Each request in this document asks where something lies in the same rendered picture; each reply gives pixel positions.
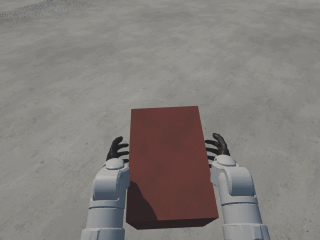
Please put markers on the right robot hand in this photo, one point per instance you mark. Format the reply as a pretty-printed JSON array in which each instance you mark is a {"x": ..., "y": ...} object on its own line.
[{"x": 221, "y": 145}]

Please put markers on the left robot hand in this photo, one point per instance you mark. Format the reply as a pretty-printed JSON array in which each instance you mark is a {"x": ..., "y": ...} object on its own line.
[{"x": 113, "y": 153}]

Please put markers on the carton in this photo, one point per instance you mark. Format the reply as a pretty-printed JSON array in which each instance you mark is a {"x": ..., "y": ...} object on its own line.
[{"x": 169, "y": 171}]

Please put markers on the right robot forearm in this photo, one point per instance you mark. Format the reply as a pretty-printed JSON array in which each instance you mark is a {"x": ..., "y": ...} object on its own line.
[{"x": 241, "y": 214}]

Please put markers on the left robot forearm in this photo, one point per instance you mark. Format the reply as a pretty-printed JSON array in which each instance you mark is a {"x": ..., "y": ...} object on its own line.
[{"x": 107, "y": 202}]

